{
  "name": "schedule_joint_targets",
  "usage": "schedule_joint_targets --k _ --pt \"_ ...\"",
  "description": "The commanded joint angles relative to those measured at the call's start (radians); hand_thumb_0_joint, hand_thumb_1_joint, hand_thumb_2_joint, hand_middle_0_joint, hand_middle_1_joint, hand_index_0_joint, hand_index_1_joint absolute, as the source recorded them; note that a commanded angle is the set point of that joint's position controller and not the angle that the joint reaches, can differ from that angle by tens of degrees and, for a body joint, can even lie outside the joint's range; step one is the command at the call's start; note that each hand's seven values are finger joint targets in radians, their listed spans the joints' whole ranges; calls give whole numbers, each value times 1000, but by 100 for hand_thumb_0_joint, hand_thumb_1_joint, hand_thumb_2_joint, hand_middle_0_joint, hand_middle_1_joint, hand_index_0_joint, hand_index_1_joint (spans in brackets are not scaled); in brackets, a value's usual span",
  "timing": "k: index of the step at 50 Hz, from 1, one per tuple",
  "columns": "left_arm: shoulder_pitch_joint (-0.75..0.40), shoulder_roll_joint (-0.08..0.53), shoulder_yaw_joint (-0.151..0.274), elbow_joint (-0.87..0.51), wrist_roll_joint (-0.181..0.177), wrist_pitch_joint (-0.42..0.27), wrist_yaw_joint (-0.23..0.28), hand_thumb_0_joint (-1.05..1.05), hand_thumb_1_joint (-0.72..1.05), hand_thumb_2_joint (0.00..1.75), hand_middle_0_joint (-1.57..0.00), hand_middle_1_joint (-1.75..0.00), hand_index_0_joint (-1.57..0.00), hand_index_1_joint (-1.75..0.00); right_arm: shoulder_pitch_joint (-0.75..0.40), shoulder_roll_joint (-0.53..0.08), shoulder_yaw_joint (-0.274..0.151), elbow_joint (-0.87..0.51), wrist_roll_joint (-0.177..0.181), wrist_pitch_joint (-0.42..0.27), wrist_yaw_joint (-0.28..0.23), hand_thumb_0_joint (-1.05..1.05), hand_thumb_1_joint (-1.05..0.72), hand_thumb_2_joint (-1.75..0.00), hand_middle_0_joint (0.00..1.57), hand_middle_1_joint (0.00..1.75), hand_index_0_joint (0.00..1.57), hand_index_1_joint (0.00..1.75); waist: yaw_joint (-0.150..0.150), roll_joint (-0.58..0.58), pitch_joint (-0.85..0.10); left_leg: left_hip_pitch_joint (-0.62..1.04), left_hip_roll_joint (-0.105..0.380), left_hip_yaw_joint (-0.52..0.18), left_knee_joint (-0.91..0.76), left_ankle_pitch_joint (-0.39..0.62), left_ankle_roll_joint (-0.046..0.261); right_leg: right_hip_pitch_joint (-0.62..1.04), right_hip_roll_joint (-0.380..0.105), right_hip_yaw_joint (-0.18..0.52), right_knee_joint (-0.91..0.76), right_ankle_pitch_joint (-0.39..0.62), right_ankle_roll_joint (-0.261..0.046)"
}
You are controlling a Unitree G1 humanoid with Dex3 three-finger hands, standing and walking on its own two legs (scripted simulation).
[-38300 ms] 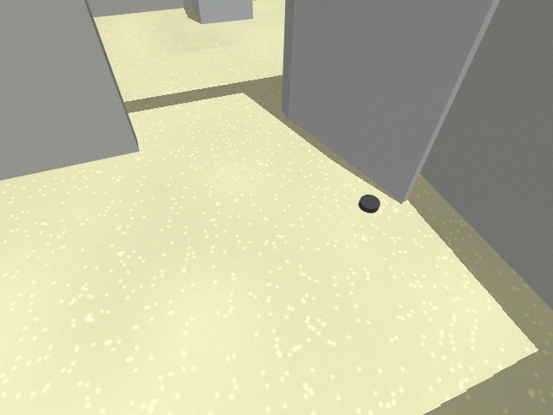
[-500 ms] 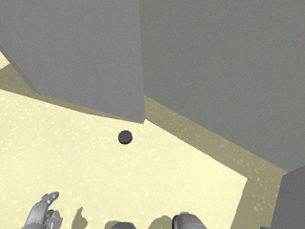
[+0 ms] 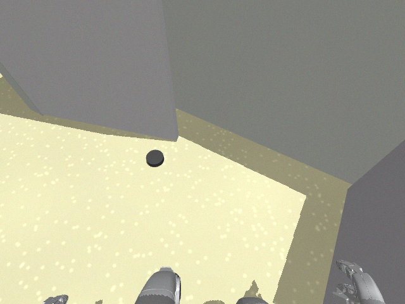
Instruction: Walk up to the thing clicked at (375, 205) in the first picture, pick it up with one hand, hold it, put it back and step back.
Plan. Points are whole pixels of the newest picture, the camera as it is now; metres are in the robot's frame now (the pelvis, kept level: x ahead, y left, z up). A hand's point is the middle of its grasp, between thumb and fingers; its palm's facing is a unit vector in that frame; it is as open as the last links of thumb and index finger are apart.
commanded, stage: step back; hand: left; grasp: from above
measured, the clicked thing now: (155, 158) +0.86 +0.29 -0.73
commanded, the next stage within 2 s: stand in 1.50 s
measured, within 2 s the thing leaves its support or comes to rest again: neither
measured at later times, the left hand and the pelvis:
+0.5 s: hand out of the picture -0.05 +0.24 -0.14, palm faces +0.08 -0.94 -0.33, open 7.4 cm; pelvis -0.14 -0.02 +0.02, yaw +5 degrees
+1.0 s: hand out of the picture -0.14 +0.26 -0.13, palm faces +0.05 -0.92 -0.38, open 7.4 cm; pelvis -0.17 -0.02 +0.02, yaw +3 degrees
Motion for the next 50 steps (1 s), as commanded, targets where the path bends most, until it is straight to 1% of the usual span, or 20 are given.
schedule_joint_targets --k 1,5,11,15,17,18,19,22,26,29,31,32,33,35,39,43,45,46,47,50 --pt "-30 411 111 -133 22 -17 7 0 90 90 -20 -30 -20 -30 0 -188 -66 -87 8 -2 -36 0 -90 -90 20 30 20 30 53 -387 -132 14 -145 -110 436 -443 -17 -350 -499 579 -439 -20 -307" --pt "-165 241 77 -167 18 -25 22 0 90 90 -20 -30 -20 -30 117 -162 -44 -10 21 -12 -23 0 -90 -90 20 30 20 30 -38 -222 -118 -2 -223 -123 530 -269 -11 -222 -254 150 -267 320 -176" --pt "-15 218 75 -172 29 -2 32 0 90 90 -20 -30 -20 -30 118 -126 -23 -30 3 -46 -35 0 -90 -90 20 30 20 30 51 -304 -239 -46 -145 -8 92 -340 -34 176 -267 141 -132 540 -189" --pt "-26 210 56 -182 2 15 19 0 90 90 -20 -30 -20 -30 223 -138 -47 28 -17 -61 -33 0 -90 -90 20 30 20 30 18 -215 -336 252 -111 6 -366 45 9 83 -234 110 55 457 -118" --pt "23 144 36 -177 -13 16 15 0 90 90 -20 -30 -20 -30 150 -278 -76 10 -38 -57 -29 0 -90 -90 20 30 20 30 56 121 -292 414 214 -441 -350 128 150 -362 -21 -21 278 -166 -31" --pt "-99 208 55 -186 -3 14 30 0 90 90 -20 -30 -20 -30 141 -348 -82 -10 -29 -58 -26 0 -90 -90 20 30 20 30 -38 162 -255 163 345 -554 -375 95 290 -246 -55 96 396 -258 -10" --pt "-116 238 61 -173 -1 13 26 0 90 90 -20 -30 -20 -30 73 -313 -80 -16 -28 -69 -35 0 -90 -90 20 30 20 30 -5 124 -198 74 350 -530 -380 107 302 -188 -86 158 486 -195 -16" --pt "-11 203 54 -114 -20 3 9 0 90 90 -20 -30 -20 -30 12 -188 -38 -18 -26 -76 -38 0 -90 -90 20 30 20 30 61 37 -213 182 132 -155 -265 293 187 -221 -9 126 485 -74 -28" --pt "-61 187 40 -98 -7 -30 -11 0 90 90 -20 -30 -20 -30 93 -193 -54 13 -32 -71 -13 0 -90 -90 20 30 20 30 -32 106 -203 286 75 -177 -305 -184 163 -186 -47 13 86 -97 7" --pt "48 162 37 -22 -5 -70 4 0 90 90 -20 -30 -20 -30 67 -202 -52 14 -27 -46 0 0 -90 -90 20 30 20 30 17 123 -242 257 78 -113 -167 -130 161 10 -33 -49 -338 25 -14" --pt "99 239 62 26 18 -94 20 0 90 90 -20 -30 -20 -30 83 -108 -26 5 -10 -41 2 0 -90 -90 20 30 20 30 34 -78 -257 18 -4 -52 60 -137 71 237 -140 207 -372 78 -59" --pt "63 289 72 11 25 -101 22 0 90 90 -20 -30 -20 -30 59 -71 -11 -14 -8 -44 6 0 -90 -90 20 30 20 30 37 -213 -209 -172 -105 -14 104 -332 15 232 -302 458 -408 -28 -123" --pt "-9 366 80 -10 26 -97 22 0 90 90 -20 -30 -20 -30 25 -136 -35 -2 -14 -44 -8 0 -90 -90 20 30 20 30 49 -213 -142 -35 -56 -91 171 -406 4 -81 -443 561 -419 -188 -234" --pt "-121 285 56 -34 11 -96 12 0 90 90 -20 -30 -20 -30 62 -182 -54 41 -6 -50 10 0 -90 -90 20 30 20 30 -21 -166 -40 130 -27 -72 157 -310 3 -287 -364 408 -437 -342 -197" --pt "-28 271 52 16 9 -106 6 0 90 90 -20 -30 -20 -30 50 -136 -41 61 -16 -63 28 0 -90 -90 20 30 20 30 23 -230 -92 86 -61 -8 19 -234 0 -115 -273 277 -398 -169 -152" --pt "-41 227 24 12 3 -84 -4 0 90 90 -20 -30 -20 -30 130 -135 -54 109 -18 -87 22 0 -90 -90 20 30 20 30 -26 -184 -166 362 -94 12 -289 -137 13 -175 -212 131 -213 34 -100" --pt "-25 132 -5 10 -20 -82 -4 0 90 90 -20 -30 -20 -30 141 -204 -68 113 -28 -100 10 0 -90 -90 20 30 20 30 -24 51 -236 459 164 -378 -427 -233 111 -307 -62 -14 49 3 -23" --pt "-33 204 16 29 -18 -78 6 0 90 90 -20 -30 -20 -30 127 -258 -76 110 -20 -97 13 0 -90 -90 20 30 20 30 -28 42 -211 326 251 -466 -459 -413 204 -262 -83 -1 144 -150 -26" --pt "-32 240 23 30 -14 -82 6 0 90 90 -20 -30 -20 -30 107 -265 -81 110 -21 -94 14 0 -90 -90 20 30 20 30 -22 25 -181 269 259 -461 -459 -429 235 -227 -106 17 170 -163 -30" --pt "-29 202 18 39 -16 -94 2 0 90 90 -20 -30 -20 -30 91 -189 -59 111 -27 -97 11 0 -90 -90 20 30 20 30 -4 65 -183 345 164 -275 -365 -28 175 -230 -114 7 50 -118 -37"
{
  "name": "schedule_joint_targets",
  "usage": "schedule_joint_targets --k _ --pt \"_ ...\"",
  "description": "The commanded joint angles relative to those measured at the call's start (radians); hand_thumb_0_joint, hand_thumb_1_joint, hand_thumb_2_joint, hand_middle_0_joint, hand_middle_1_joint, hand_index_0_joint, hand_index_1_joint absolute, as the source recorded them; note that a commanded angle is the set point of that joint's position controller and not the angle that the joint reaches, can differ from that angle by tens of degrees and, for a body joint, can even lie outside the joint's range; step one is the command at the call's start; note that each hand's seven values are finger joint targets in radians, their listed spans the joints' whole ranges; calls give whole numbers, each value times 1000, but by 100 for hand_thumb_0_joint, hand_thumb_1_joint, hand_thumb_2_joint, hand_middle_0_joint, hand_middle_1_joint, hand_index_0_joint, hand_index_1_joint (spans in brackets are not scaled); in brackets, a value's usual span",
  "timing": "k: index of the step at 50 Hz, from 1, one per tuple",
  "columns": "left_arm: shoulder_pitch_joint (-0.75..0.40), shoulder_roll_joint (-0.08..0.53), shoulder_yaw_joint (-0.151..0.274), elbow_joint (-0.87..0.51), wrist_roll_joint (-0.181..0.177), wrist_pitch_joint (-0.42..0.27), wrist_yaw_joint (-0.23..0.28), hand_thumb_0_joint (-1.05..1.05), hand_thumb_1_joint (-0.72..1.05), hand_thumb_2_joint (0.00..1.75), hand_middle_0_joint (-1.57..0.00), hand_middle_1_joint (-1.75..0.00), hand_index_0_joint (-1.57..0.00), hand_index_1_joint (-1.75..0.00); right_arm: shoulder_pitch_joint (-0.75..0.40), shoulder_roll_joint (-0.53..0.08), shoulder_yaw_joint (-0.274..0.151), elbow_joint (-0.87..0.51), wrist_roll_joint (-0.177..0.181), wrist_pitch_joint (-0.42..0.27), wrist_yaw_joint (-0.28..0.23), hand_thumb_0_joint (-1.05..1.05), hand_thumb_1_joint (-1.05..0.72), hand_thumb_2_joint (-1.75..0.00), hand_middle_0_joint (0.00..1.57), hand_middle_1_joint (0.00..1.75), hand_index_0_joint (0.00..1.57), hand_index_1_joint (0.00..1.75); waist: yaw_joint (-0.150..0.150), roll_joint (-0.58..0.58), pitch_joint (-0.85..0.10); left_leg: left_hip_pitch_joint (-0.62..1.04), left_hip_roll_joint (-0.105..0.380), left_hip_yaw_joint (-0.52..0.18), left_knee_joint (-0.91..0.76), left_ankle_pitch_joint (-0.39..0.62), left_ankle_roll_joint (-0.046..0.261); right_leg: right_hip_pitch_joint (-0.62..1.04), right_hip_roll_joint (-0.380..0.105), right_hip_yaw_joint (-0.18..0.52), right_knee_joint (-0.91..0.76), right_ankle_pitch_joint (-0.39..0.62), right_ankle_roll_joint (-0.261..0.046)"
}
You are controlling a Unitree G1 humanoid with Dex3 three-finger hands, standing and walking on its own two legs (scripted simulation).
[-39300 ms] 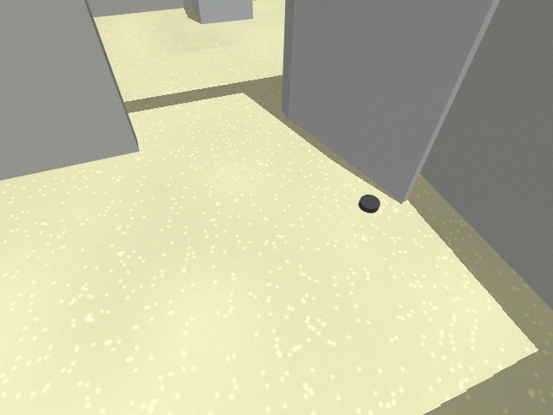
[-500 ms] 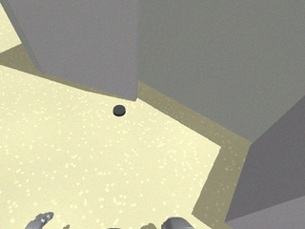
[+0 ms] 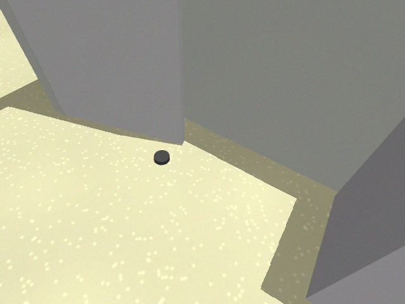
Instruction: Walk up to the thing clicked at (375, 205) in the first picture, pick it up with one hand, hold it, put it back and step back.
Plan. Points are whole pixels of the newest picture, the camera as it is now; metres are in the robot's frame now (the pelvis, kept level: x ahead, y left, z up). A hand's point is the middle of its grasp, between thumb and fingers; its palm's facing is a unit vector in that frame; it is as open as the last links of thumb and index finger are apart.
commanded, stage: step back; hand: left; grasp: from above
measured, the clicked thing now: (161, 157) +1.05 +0.25 -0.75
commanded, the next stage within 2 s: stand in 0.50 s
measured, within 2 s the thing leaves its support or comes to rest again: neither
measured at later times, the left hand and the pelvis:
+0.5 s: hand (84, 299) +0.16 +0.26 -0.14, palm faces +0.03 -0.94 -0.33, open 7.4 cm; pelvis +0.03 +0.00 +0.01, yaw +1 degrees
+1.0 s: hand out of the picture +0.07 +0.25 -0.14, palm faces +0.00 -0.94 -0.35, open 7.4 cm; pelvis +0.00 -0.01 +0.02, yaw +1 degrees
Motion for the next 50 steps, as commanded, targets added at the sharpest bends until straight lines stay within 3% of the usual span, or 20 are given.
schedule_joint_targets --k 1,3,4,5,6,7,8,9,10,12,13,15,18,21,24,25,32,38,46,50 --pt "-55 154 44 -92 -7 -45 7 0 90 90 -20 -30 -20 -30 -48 -268 -61 -72 2 -28 -25 0 -90 -90 20 30 20 30 -4 184 -58 118 242 -281 -184 172 143 -96 -20 -15 -104 32 -12" --pt "-23 124 43 -61 -7 -51 12 0 90 90 -20 -30 -20 -30 -101 -247 -46 -74 21 -16 -26 0 -90 -90 20 30 20 30 35 172 -84 36 186 -172 -89 318 91 101 5 -59 -348 242 -12" --pt "-6 148 54 -43 -2 -54 18 0 90 90 -20 -30 -20 -30 -116 -210 -32 -82 32 -11 -27 0 -90 -90 20 30 20 30 48 128 -113 -18 147 -131 -27 353 49 201 -6 -22 -357 365 -11" --pt "20 183 63 -31 1 -54 26 0 90 90 -20 -30 -20 -30 -126 -186 -24 -95 42 -8 -29 0 -90 -90 20 30 20 30 56 57 -140 -90 95 -90 47 278 16 277 -62 62 -340 469 -36" --pt "13 218 69 -31 5 -53 30 0 90 90 -20 -30 -20 -30 -122 -165 -17 -98 46 -5 -30 0 -90 -90 20 30 20 30 44 -13 -134 -172 35 -65 96 118 -19 295 -158 204 -382 416 -79" --pt "-39 255 69 -43 5 -51 28 0 90 90 -20 -30 -20 -30 -94 -161 -16 -82 41 4 -34 0 -90 -90 20 30 20 30 28 -61 -107 -145 8 -48 120 -142 -22 185 -272 293 -433 260 -146" --pt "-140 270 64 -70 11 -48 23 0 90 90 -20 -30 -20 -30 -56 -182 -26 -52 33 9 -36 0 -90 -90 20 30 20 30 -10 -91 -59 -53 23 -46 153 -233 -22 33 -310 307 -431 164 -190" --pt "-199 247 57 -88 10 -43 19 0 90 90 -20 -30 -20 -30 -13 -190 -27 -25 25 7 -34 0 -90 -90 20 30 20 30 -40 -94 -31 -1 39 -56 74 -199 -17 -25 -275 258 -408 127 -167" --pt "-210 217 49 -89 6 -39 18 0 90 90 -20 -30 -20 -30 -15 -192 -25 -9 24 1 -31 0 -90 -90 20 30 20 30 -46 -84 -19 23 38 -67 -40 -106 -9 -35 -214 171 -395 153 -117" --pt "-210 164 39 -78 -6 -41 18 0 90 90 -20 -30 -20 -30 -34 -215 -27 5 23 -12 -28 0 -90 -90 20 30 20 30 -25 -49 -39 29 108 -159 -136 162 20 26 -111 48 -316 349 -33" --pt "-193 161 37 -63 -10 -39 15 0 90 90 -20 -30 -20 -30 -70 -221 -23 1 22 -17 -28 0 -90 -90 20 30 20 30 1 -31 -56 2 132 -186 -156 186 32 81 -73 14 -295 372 -16" --pt "-175 171 40 -40 -14 -38 14 0 90 90 -20 -30 -20 -30 -107 -221 -12 1 24 -22 -29 0 -90 -90 20 30 20 30 23 -13 -59 -33 133 -181 -144 221 34 155 -73 22 -315 346 -16" --pt "-194 171 43 -22 -14 -37 19 0 90 90 -20 -30 -20 -30 -84 -215 -17 22 25 -25 -39 0 -90 -90 20 30 20 30 3 26 -120 37 110 -120 -110 462 11 211 -93 11 -276 556 -28" --pt "-199 157 37 -22 -18 -33 22 0 90 90 -20 -30 -20 -30 -101 -217 -21 27 28 -23 -44 0 -90 -90 20 30 20 30 6 84 -149 96 120 -119 -110 534 13 199 -86 -15 -281 557 -22" --pt "-217 156 33 -13 -15 -29 22 0 90 90 -20 -30 -20 -30 -125 -205 -21 21 29 -16 -45 0 -90 -90 20 30 20 30 3 80 -171 107 120 -114 -111 500 17 208 -88 -18 -295 546 -18" --pt "-196 120 13 6 -20 -27 19 0 90 90 -20 -30 -20 -30 -142 -212 -7 19 33 -19 -44 0 -90 -90 20 30 20 30 1 93 -167 130 135 -137 -150 549 15 222 -95 16 -321 625 -6" --pt "-214 141 6 30 -10 -30 18 0 90 90 -20 -30 -20 -30 -168 -208 -1 37 38 -15 -42 0 -90 -90 20 30 20 30 -12 40 -171 195 137 -115 -196 526 -1 245 -104 14 -381 655 5" --pt "-206 146 -1 55 -8 -31 15 0 90 90 -20 -30 -20 -30 -194 -211 4 51 37 -11 -35 0 -90 -90 20 30 20 30 -11 28 -96 163 130 -117 -260 307 -5 201 -105 28 -451 493 12" --pt "-185 152 -5 75 -7 -38 13 0 90 90 -20 -30 -20 -30 -197 -210 7 69 34 -8 -25 0 -90 -90 20 30 20 30 -7 18 -72 130 125 -123 -294 148 -4 184 -111 39 -491 367 10" --pt "-170 166 -5 80 -3 -37 12 0 90 90 -20 -30 -20 -30 -177 -203 7 80 32 -1 -18 0 -90 -90 20 30 20 30 -8 -19 -16 100 106 -122 -292 25 -5 97 -111 61 -541 166 10"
